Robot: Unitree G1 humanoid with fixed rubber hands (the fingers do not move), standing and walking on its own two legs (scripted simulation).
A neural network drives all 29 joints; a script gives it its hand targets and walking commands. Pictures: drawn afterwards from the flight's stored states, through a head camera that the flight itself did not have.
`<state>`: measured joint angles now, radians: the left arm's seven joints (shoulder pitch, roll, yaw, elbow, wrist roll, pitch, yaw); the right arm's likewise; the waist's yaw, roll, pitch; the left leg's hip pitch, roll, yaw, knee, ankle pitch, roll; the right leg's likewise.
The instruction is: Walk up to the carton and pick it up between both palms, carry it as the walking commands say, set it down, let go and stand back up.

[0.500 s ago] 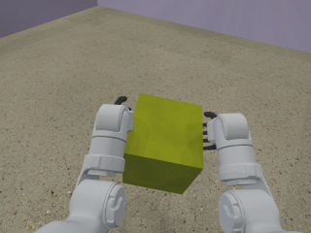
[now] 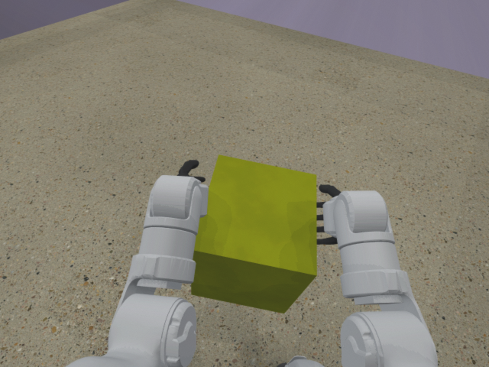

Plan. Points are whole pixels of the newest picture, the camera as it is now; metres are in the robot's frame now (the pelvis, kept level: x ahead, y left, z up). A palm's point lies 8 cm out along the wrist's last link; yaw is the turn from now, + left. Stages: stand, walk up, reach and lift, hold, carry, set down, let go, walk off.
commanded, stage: carry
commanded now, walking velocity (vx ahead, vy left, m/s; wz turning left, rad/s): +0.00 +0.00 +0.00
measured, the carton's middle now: (252, 236) +0.34 +0.00 +0.02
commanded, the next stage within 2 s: none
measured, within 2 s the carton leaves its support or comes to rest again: neither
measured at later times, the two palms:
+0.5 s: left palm (188, 204) +0.32 +0.10 +0.14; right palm (355, 225) +0.30 -0.15 +0.11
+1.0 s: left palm (188, 209) +0.33 +0.11 +0.11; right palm (346, 228) +0.31 -0.14 +0.09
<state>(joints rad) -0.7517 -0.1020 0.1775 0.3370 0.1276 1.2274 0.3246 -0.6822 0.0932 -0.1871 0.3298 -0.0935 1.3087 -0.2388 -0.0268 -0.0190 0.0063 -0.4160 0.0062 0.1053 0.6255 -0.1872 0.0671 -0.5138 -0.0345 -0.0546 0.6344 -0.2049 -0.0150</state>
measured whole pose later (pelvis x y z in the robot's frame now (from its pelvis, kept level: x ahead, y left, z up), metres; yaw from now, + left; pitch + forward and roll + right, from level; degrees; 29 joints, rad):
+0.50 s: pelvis -0.03 -0.01 +0.01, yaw -1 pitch -1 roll -1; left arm -0.74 -0.11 0.18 0.37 0.14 1.17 0.32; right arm -0.70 0.08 -0.18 0.38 -0.12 1.26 -0.21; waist -0.01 0.01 -0.04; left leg -0.42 0.04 0.10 0.51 -0.10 0.03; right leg -0.37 0.00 -0.06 0.54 -0.15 -0.02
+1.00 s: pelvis -0.02 -0.02 +0.01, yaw +0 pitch +0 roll -1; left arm -0.69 -0.12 0.16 0.37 0.13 1.08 0.31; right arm -0.64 0.10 -0.18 0.37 -0.14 1.17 -0.21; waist 0.01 0.01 -0.02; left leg -0.42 0.04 0.10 0.51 -0.09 0.03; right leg -0.38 -0.01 -0.06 0.56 -0.18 -0.02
